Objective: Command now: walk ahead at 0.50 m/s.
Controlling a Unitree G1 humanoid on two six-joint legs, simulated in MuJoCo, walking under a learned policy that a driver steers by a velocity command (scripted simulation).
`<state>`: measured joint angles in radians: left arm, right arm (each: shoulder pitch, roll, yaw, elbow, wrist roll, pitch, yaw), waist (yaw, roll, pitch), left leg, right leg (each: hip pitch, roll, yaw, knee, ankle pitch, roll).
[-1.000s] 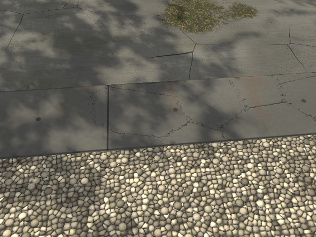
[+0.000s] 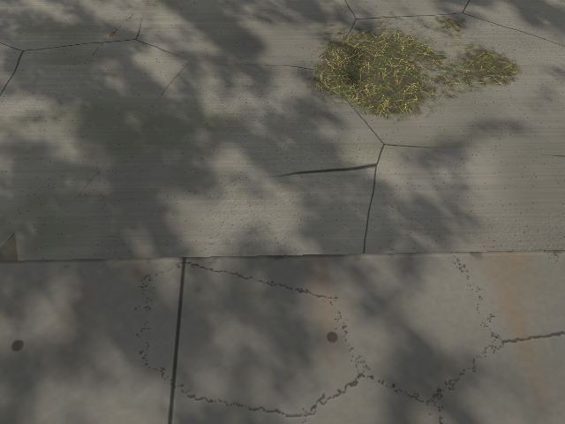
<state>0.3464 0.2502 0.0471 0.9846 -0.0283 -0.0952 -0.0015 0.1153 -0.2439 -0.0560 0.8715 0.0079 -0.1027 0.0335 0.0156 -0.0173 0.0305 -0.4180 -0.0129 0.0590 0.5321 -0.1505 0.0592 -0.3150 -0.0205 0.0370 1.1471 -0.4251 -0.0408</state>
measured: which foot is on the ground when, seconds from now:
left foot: down 0.00-0.54, up 0.56-1.00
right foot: up 0.00-0.48, down 0.50-1.00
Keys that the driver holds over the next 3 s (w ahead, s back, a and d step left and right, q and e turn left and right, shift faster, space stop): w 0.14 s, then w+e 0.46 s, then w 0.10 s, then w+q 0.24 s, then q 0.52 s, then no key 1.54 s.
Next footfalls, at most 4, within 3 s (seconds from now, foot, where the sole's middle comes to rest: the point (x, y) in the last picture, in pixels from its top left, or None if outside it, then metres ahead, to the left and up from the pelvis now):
0.50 right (372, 423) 0.47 -0.18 -0.77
1.02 left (312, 287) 0.82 -0.06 -0.77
1.58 right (387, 285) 0.83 -0.26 -0.77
1.92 left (301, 317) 0.73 -0.02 -0.77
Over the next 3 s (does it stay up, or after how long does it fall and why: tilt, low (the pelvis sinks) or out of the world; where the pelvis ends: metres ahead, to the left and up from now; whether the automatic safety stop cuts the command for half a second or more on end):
stays up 0.76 -0.18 0.01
